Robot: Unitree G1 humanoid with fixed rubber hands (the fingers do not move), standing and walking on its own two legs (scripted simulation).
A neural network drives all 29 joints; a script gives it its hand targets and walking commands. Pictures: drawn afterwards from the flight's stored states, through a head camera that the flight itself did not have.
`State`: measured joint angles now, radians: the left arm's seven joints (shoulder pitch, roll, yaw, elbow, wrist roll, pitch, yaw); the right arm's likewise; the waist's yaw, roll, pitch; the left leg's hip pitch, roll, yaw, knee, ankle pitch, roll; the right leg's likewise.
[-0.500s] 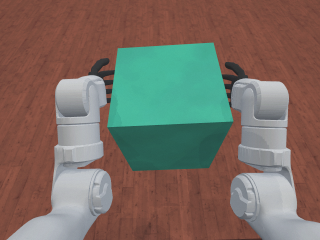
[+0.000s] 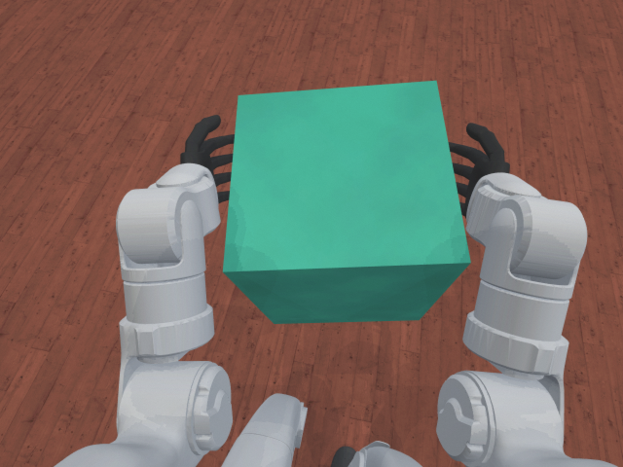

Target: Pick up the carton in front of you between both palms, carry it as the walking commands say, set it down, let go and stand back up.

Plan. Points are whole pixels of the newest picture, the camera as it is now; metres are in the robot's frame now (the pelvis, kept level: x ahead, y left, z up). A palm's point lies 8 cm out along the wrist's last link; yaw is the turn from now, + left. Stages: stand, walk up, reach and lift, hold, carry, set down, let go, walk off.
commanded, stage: carry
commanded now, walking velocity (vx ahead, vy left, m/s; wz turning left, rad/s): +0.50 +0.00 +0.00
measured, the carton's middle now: (341, 223) +0.39 +0.05 +0.04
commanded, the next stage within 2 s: none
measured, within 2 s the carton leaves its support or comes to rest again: neither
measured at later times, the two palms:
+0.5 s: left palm out of the picture +0.74 +0.14 +0.18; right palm out of the picture +0.70 -0.16 +0.18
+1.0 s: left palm out of the picture +0.96 +0.13 +0.11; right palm out of the picture +0.96 -0.16 +0.11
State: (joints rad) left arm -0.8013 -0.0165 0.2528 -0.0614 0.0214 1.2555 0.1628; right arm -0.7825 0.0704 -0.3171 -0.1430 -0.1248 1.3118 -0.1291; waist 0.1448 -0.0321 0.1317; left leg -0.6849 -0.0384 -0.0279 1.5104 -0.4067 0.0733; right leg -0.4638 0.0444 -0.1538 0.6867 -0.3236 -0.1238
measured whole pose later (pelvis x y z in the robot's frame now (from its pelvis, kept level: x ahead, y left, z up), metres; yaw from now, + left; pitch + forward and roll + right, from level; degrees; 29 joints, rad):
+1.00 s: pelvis +0.69 -0.02 +0.03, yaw +0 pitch +5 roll +1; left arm -0.17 -0.14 0.09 -0.29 0.12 1.19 0.11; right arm -0.14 0.13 -0.09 -0.32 -0.13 1.19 -0.09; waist 0.02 0.00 -0.11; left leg -0.52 0.07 0.12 0.62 -0.25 -0.01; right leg -0.12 -0.06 -0.19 0.32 -0.27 0.00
